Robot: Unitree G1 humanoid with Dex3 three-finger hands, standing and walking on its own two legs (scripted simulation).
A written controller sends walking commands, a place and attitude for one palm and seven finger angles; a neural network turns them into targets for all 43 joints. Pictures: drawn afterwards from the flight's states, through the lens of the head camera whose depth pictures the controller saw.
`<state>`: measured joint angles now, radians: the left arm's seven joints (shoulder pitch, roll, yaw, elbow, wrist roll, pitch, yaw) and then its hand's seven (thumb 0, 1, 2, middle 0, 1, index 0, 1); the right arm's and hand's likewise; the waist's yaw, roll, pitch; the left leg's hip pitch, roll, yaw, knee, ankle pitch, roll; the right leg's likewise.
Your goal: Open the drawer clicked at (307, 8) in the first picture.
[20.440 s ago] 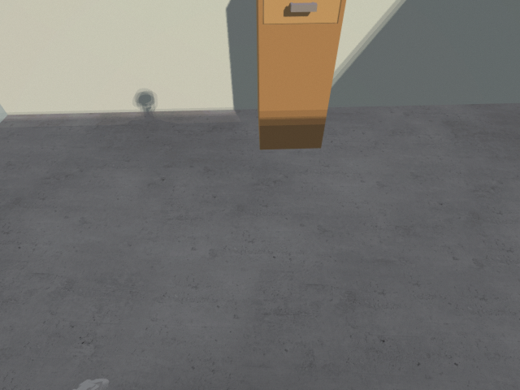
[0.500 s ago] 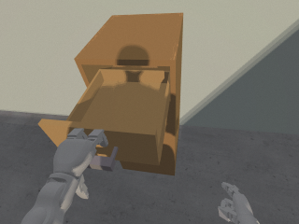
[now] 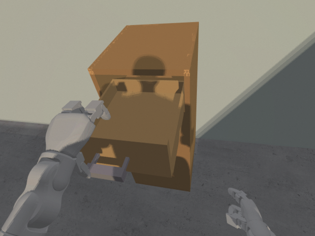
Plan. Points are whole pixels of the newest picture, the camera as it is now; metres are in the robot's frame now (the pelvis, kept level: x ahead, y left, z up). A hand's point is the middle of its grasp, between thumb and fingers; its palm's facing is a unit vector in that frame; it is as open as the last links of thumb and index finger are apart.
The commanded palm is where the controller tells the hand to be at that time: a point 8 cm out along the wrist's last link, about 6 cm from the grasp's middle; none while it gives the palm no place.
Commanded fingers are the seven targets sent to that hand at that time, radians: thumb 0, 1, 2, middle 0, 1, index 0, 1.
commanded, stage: lift the hand off the handle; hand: left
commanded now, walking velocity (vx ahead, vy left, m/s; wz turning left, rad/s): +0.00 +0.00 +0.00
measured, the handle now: (108, 165) +0.27 +0.21 +0.03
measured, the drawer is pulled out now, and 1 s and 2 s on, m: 0.29 0.29 0.29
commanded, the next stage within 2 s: draw the hand back to the body in 0.22 s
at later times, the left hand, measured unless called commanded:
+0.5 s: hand (80, 141) +0.24 +0.21 +0.17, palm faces +0.17 -0.06 -0.98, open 13.8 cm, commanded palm +0.19 +0.21 +0.23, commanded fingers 0.00 -0.50 0.30 -0.30 -1.20 -0.30 -1.20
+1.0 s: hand (69, 151) +0.21 +0.22 +0.18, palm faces +0.24 -0.53 -0.81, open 13.8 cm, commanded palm +0.16 +0.25 +0.23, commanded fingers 0.00 -0.32 0.38 -0.29 -1.09 -0.29 -1.09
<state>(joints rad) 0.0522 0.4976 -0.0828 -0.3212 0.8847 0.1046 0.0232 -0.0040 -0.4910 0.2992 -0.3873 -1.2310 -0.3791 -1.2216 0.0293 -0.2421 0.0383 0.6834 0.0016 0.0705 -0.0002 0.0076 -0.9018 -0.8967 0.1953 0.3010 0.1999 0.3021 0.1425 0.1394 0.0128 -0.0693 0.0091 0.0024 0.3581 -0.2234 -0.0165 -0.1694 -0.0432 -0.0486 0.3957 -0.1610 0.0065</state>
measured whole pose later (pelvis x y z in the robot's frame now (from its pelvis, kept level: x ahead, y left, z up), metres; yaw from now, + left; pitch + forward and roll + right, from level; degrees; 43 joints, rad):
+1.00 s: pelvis +0.00 +0.00 +0.00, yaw +0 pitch -5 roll +0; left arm 0.30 0.50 0.21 -0.48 0.31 -0.02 -0.02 -0.01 -0.48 0.30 -0.32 -1.19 -0.33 -1.19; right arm 0.08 -0.26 0.04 0.62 0.00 -0.01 -0.04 0.01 -0.90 -0.90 0.20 0.30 0.20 0.30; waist 0.10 0.12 0.05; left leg -0.09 0.02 0.00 0.42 -0.25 -0.01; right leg -0.17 -0.03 -0.05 0.42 -0.17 0.01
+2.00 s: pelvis +0.01 +0.01 +0.00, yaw -1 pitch -5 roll -1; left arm 0.40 0.33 0.38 -0.55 -0.05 -0.14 0.10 0.01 0.86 0.89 -0.21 -0.32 -0.22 -0.32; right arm 0.18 -0.20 0.03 0.65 -0.03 -0.15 -0.07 0.01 -0.90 -0.90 0.20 0.30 0.20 0.30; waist 0.09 0.07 0.04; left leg -0.04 0.04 0.01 0.42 -0.29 -0.02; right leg -0.11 -0.01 -0.05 0.38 -0.18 0.01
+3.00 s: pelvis -0.11 +0.02 -0.02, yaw +0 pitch +1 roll +0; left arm 0.49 0.41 0.47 -0.68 -0.01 -0.27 0.15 0.01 0.89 0.90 -0.21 -0.30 -0.22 -0.30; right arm 0.22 -0.21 -0.01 0.62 -0.01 -0.11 -0.06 0.01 -0.90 -0.90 0.20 0.30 0.20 0.30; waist -0.02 -0.04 0.01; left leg -0.44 -0.01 0.03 0.80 -0.41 -0.01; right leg -0.40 -0.01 0.02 0.56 -0.17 0.01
